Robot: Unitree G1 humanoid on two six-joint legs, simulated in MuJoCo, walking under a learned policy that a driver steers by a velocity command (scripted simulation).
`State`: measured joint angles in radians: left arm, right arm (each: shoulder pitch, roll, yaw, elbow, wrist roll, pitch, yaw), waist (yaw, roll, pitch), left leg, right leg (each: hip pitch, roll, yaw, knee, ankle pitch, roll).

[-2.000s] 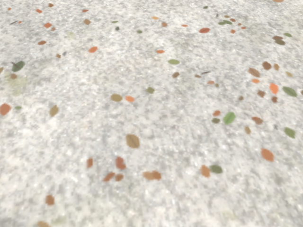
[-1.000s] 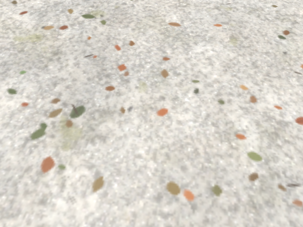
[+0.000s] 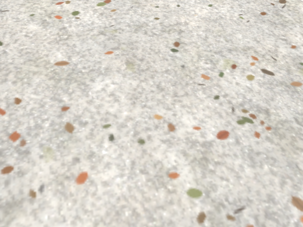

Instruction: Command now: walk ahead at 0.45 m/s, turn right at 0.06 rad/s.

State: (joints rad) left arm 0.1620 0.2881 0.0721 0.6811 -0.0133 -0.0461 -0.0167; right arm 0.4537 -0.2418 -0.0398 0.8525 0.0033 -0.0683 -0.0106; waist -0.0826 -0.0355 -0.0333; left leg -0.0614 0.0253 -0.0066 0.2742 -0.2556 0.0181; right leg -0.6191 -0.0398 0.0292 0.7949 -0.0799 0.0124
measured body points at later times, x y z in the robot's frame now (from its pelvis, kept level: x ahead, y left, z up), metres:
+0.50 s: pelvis +0.25 -0.05 -0.01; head +0.27 -0.05 +0.44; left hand +0.28 +0.23 -0.13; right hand +0.43 -0.31 -0.11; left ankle +0.39 +0.12 -0.68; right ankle +0.20 -0.15 -0.75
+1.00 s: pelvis +0.50 +0.04 -0.01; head +0.54 +0.06 +0.44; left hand +0.56 +0.33 -0.13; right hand +0.67 -0.20 -0.12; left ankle +0.50 +0.11 -0.75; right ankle +0.63 -0.12 -0.69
